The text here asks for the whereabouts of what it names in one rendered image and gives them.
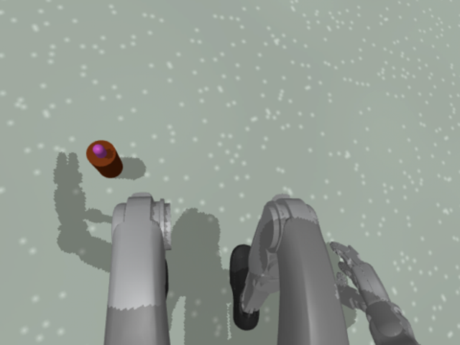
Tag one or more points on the right robot arm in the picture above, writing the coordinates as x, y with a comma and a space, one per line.
388, 326

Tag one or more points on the right robot foot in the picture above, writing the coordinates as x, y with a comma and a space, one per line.
238, 273

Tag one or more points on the right robot hand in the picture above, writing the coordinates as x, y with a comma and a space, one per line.
363, 276

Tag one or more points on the bottle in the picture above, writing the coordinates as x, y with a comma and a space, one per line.
103, 156

